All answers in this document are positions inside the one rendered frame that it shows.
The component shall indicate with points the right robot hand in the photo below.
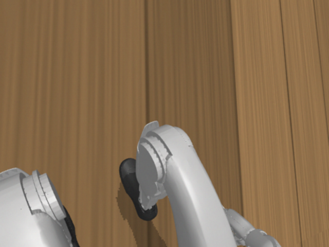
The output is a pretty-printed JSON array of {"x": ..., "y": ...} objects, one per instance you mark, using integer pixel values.
[{"x": 239, "y": 225}]

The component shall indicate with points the left robot foot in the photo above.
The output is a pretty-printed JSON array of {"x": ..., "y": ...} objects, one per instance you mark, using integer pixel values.
[{"x": 71, "y": 229}]

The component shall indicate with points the right robot foot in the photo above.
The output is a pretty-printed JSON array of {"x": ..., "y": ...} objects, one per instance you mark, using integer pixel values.
[{"x": 127, "y": 171}]

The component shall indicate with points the right robot arm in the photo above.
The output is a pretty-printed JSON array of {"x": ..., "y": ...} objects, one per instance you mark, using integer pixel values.
[{"x": 258, "y": 238}]

